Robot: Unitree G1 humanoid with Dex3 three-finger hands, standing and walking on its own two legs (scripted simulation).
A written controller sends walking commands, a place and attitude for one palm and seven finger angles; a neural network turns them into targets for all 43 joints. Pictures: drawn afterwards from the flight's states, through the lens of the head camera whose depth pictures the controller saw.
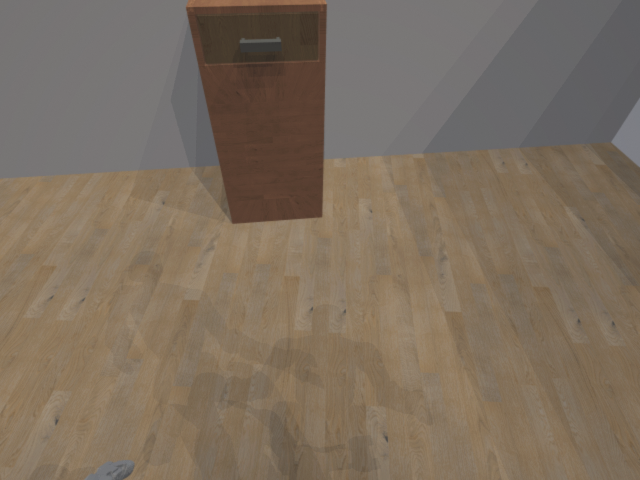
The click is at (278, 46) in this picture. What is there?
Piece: drawer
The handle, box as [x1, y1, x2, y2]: [240, 37, 281, 52]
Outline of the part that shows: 280,39 278,37 276,37 275,39 249,40 241,38 240,49 241,52 281,50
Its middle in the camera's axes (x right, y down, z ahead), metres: -0.19 -0.60 +1.19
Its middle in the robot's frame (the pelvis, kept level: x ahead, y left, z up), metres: +1.29 +0.25 +0.02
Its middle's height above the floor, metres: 0.79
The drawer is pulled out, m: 0.00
